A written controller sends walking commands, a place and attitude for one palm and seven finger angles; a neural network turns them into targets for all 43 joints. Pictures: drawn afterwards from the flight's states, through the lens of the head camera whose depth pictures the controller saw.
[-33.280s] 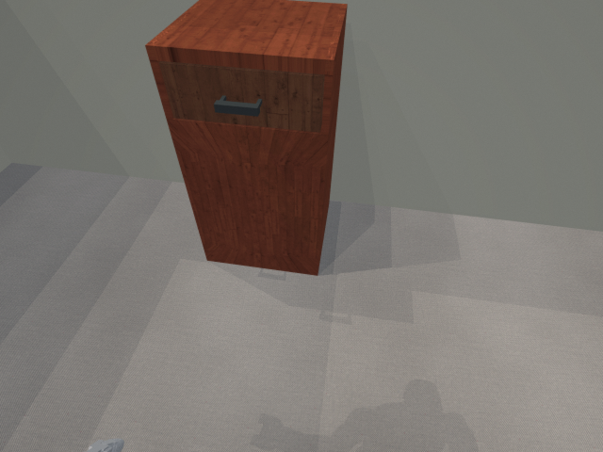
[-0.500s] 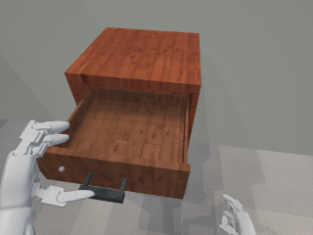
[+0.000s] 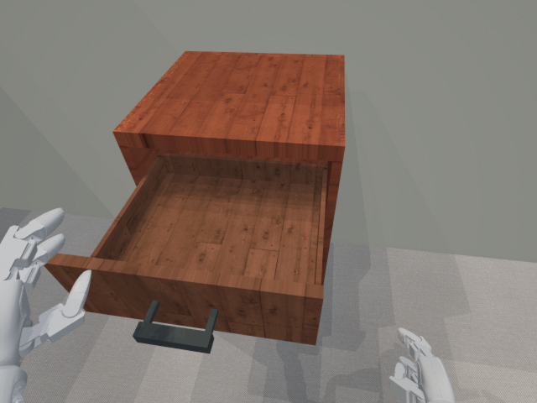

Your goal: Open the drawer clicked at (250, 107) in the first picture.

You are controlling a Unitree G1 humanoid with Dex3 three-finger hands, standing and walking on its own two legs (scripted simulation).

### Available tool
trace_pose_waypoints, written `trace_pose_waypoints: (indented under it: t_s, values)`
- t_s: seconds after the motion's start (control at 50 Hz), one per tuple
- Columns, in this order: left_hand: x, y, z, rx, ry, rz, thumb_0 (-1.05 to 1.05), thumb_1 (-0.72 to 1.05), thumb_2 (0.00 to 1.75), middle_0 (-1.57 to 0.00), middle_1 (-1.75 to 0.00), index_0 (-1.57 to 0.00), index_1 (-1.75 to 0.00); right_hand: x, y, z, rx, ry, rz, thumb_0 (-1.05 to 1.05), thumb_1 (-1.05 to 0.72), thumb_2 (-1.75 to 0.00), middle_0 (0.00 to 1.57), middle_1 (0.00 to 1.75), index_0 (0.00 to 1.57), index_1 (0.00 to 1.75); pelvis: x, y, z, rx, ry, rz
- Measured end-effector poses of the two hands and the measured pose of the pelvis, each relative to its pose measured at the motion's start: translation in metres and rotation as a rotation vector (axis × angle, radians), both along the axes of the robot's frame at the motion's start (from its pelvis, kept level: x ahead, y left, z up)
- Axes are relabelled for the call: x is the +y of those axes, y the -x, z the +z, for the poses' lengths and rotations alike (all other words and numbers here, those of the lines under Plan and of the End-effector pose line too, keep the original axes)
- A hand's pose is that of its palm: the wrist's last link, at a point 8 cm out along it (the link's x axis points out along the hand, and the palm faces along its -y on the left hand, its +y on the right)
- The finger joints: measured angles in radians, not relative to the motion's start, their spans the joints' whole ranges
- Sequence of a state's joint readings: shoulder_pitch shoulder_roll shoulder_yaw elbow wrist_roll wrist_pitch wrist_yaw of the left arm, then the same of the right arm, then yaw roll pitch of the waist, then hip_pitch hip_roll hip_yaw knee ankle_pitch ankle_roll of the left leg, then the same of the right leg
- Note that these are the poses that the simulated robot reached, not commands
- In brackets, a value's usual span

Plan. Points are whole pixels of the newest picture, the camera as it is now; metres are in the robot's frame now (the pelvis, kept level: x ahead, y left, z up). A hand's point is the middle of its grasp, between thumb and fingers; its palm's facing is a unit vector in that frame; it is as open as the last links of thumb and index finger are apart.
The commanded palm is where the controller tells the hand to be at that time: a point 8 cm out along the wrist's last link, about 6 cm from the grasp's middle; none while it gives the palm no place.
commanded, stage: draw the hand back to the body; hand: left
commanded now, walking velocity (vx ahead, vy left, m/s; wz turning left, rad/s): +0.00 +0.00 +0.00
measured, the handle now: (178, 324) +0.23 +0.18 -0.01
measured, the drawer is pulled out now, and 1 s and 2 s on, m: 0.30 0.30 0.30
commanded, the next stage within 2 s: step back with the hand held close in 0.22 s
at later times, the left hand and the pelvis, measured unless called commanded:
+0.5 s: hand (73, 303) +0.17 +0.23 +0.17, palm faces +0.37 -0.80 -0.47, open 7.4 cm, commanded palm +0.11 +0.27 +0.18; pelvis -0.02 -0.01 +0.00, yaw +0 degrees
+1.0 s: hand (19, 376) +0.10 +0.25 +0.16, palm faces +0.35 -0.82 -0.45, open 7.4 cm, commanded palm +0.05 +0.29 +0.18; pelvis -0.08 +0.01 -0.01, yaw +0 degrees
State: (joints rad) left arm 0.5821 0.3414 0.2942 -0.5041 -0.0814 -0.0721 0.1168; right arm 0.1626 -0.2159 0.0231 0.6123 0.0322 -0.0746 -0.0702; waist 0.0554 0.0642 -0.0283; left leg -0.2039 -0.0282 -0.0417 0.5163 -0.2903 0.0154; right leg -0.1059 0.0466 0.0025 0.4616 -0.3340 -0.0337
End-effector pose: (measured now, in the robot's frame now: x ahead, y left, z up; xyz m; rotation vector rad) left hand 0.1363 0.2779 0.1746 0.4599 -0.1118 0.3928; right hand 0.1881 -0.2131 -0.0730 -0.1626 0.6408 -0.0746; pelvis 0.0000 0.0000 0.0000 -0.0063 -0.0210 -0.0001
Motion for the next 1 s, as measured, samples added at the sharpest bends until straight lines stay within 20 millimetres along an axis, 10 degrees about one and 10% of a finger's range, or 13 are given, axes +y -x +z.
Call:
trace_pose_waypoints:
  t_s: [0.6, 1.0]
  values:
    - [-0.011, 0.003, -0.003, 0.046, -0.07, -0.11, 0.01, 0.89, 0.9, -0.21, -0.3, -0.21, -0.3, -0.033, 0.047, -0.008, 0.117, 0.039, -0.087, 0.02, -0.9, -0.89, 0.2, 0.3, 0.2, 0.3, -0.003, 0.024, 0.0, 0.045, 0.007, -0.005]
    - [0.008, 0.073, 0.003, -0.077, -0.087, -0.091, 0.01, 0.89, 0.9, -0.21, -0.3, -0.21, -0.3, 0.002, 0.087, 0.002, 0.037, 0.051, -0.024, 0.02, -0.9, -0.89, 0.2, 0.3, 0.21, 0.3, 0.009, 0.08, -0.01, 0.051, 0.026, 0.007]
